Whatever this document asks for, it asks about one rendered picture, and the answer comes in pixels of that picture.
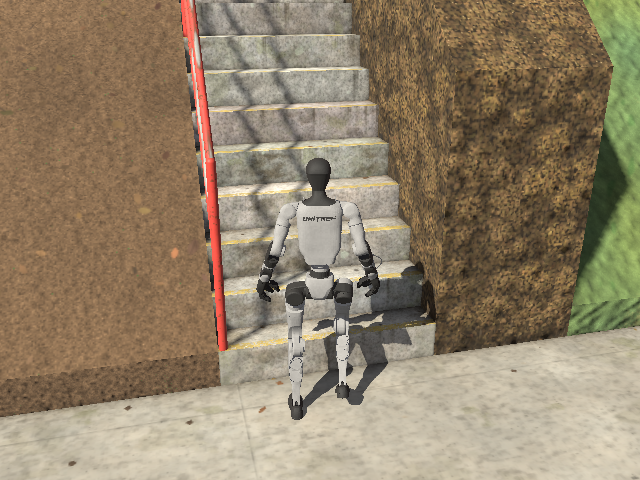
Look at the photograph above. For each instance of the stairs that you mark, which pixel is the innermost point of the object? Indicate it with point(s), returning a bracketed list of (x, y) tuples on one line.
[(284, 86)]

